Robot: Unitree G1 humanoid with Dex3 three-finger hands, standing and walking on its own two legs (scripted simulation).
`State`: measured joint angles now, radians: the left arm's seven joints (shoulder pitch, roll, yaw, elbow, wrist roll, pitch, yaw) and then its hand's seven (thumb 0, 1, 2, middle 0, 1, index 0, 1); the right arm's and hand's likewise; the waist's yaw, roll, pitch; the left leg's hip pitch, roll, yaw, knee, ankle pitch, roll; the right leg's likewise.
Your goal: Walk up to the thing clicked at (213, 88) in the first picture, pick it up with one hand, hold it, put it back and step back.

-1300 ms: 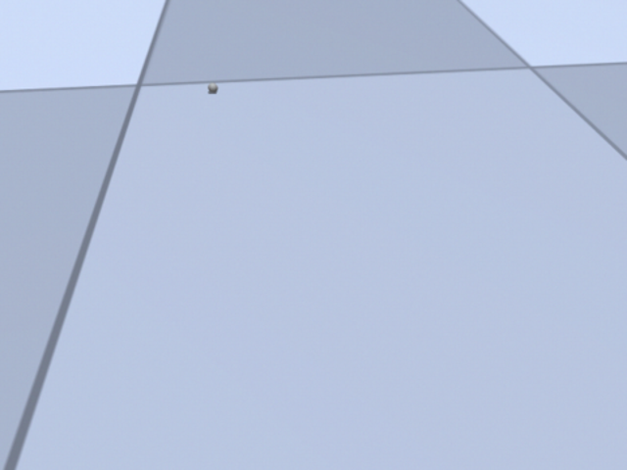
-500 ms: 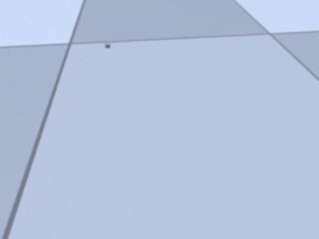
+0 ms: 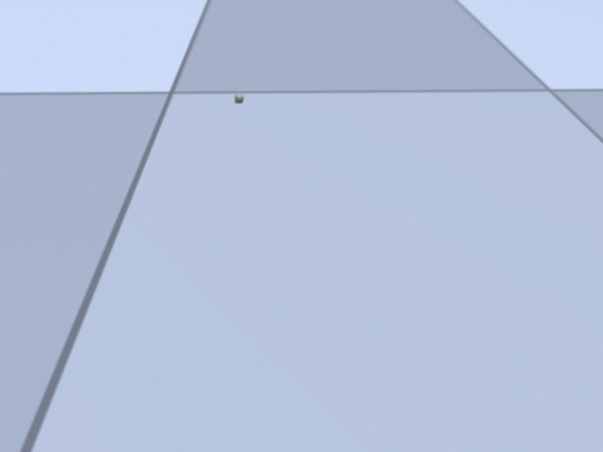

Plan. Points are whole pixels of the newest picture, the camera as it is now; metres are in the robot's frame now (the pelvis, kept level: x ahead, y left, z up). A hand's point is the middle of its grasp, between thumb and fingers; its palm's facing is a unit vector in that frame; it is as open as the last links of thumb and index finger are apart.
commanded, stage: walk up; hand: left
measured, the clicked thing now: (239, 97) +2.31 +0.45 -0.75
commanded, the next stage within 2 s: none
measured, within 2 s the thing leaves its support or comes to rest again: neither
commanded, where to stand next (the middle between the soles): +1.94 +0.17 m, yaw +5 degrees
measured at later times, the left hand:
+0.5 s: hand (93, 336) +0.33 +0.39 -0.15, palm faces -0.03 -0.96 -0.27, open 7.4 cm
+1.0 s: hand (141, 216) +0.62 +0.39 -0.14, palm faces +0.09 -0.93 -0.35, open 7.4 cm
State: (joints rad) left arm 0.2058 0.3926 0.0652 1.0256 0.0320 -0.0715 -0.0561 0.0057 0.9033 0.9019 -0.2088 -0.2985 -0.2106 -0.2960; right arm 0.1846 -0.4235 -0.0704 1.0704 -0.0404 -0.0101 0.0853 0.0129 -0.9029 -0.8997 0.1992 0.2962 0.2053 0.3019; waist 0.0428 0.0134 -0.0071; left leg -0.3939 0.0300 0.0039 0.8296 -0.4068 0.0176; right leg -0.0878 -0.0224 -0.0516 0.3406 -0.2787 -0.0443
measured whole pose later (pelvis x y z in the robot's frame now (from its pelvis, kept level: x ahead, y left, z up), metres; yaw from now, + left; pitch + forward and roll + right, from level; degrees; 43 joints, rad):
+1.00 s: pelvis +0.58 +0.11 -0.01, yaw +4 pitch -2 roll -1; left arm 0.25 0.38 0.06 0.92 0.01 -0.08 -0.06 0.01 0.90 0.90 -0.21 -0.30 -0.21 -0.30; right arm 0.19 -0.44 -0.07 0.86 -0.01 -0.07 0.07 0.01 -0.90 -0.90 0.20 0.30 0.20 0.30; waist 0.03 0.04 0.05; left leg -0.57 0.11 -0.04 0.90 -0.21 0.01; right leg -0.07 0.02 -0.12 0.40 -0.30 -0.05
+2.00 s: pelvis +1.14 +0.12 -0.01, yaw +4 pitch -2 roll -2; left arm 0.32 0.40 0.06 0.87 0.01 -0.08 -0.05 0.01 0.90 0.90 -0.21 -0.30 -0.21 -0.30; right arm 0.23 -0.42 -0.07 0.89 -0.02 -0.04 0.08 0.01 -0.90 -0.90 0.20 0.30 0.20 0.30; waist 0.04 0.04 0.06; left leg -0.54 0.10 0.01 0.70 -0.15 0.00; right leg -0.06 0.03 -0.12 0.43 -0.33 -0.03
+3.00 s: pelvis +1.53 +0.11 -0.02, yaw +6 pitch -3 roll -2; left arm 0.34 0.40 0.05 0.86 0.01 -0.08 -0.04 0.01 0.90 0.90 -0.21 -0.30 -0.21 -0.30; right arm 0.24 -0.41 -0.07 0.90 -0.02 -0.03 0.08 0.01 -0.90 -0.90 0.20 0.30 0.20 0.30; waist 0.04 0.03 0.08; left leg -0.47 0.07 0.00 0.65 -0.17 0.01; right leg -0.08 -0.01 -0.14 0.48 -0.34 -0.01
